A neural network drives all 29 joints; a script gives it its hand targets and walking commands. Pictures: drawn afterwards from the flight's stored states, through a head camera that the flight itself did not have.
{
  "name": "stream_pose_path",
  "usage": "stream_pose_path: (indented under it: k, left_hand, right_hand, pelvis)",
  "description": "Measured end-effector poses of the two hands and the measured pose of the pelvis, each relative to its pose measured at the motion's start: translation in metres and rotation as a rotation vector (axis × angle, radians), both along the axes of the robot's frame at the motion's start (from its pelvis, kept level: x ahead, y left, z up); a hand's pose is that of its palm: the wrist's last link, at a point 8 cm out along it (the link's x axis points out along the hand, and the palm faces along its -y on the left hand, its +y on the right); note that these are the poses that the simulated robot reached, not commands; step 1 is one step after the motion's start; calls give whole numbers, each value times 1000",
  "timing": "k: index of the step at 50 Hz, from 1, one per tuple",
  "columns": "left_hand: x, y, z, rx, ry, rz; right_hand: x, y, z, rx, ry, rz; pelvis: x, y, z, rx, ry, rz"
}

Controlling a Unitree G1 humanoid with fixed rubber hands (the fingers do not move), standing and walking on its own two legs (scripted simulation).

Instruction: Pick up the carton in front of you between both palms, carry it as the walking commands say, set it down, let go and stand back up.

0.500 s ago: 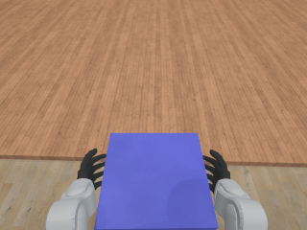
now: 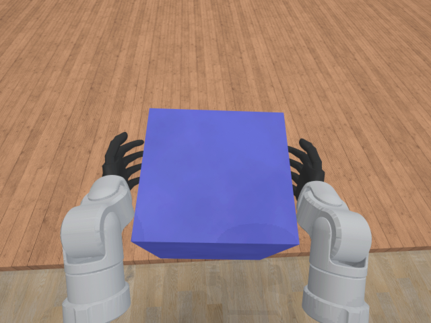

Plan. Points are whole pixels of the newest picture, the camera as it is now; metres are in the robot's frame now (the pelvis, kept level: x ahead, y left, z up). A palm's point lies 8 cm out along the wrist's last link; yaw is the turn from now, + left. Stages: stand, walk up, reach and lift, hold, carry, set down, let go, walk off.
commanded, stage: carry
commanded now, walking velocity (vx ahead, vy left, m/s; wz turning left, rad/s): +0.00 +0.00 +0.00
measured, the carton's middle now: (213, 195) +0.33 +0.00 +0.05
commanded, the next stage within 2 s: none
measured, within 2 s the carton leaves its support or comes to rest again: neither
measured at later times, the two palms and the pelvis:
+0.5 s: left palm (141, 149) +0.41 +0.13 +0.09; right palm (299, 153) +0.40 -0.17 +0.09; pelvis +0.07 -0.02 +0.01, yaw +0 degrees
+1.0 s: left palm (154, 138) +0.43 +0.11 +0.09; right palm (311, 144) +0.42 -0.20 +0.09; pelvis +0.10 -0.04 +0.00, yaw -2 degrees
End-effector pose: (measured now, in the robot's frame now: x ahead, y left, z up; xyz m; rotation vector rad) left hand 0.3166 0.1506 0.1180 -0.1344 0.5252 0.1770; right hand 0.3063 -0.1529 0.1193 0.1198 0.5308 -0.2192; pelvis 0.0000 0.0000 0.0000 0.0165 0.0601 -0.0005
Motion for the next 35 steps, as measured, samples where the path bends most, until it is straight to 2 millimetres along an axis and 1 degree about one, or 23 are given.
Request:
stream_pose_path:
  k: [4, 7, 10, 13, 17, 21, 24, 29, 35]
  left_hand:
    - [38, -2, 13, 17, -12, 22]
    - [62, -4, 18, 23, -15, 30]
    - [79, -6, 17, 20, -2, 39]
    - [89, -8, 9, 7, 30, 44]
    - [94, -11, -6, -18, 85, 45]
    - [92, -16, -21, -39, 122, 47]
    - [90, -19, -28, -42, 126, 50]
    - [91, -26, -28, -34, 101, 42]
    - [95, -35, -17, 1, 68, 44]
  right_hand:
    - [39, -4, 10, 9, -12, -7]
    - [64, -7, 15, 11, -15, -14]
    - [83, -10, 14, 20, -1, -20]
    - [95, -11, 8, 35, 30, -23]
    - [102, -13, -8, 56, 83, -22]
    - [101, -15, -24, 79, 120, -18]
    - [99, -18, -33, 88, 123, -19]
    - [99, -26, -33, 76, 98, -25]
    - [103, -36, -25, 75, 65, -23]
  pelvis:
    - [21, -1, 1, -3, 13, -1]
    - [32, -3, -1, -3, 21, -2]
    - [41, -5, -2, -3, 28, -4]
    - [48, -8, 0, -3, 33, -6]
    - [56, -12, 3, -1, 38, -7]
    - [62, -16, 8, 1, 43, -5]
    - [66, -19, 10, 3, 45, -5]
    - [71, -24, 13, 7, 44, -5]
    - [78, -33, 15, 10, 53, -3]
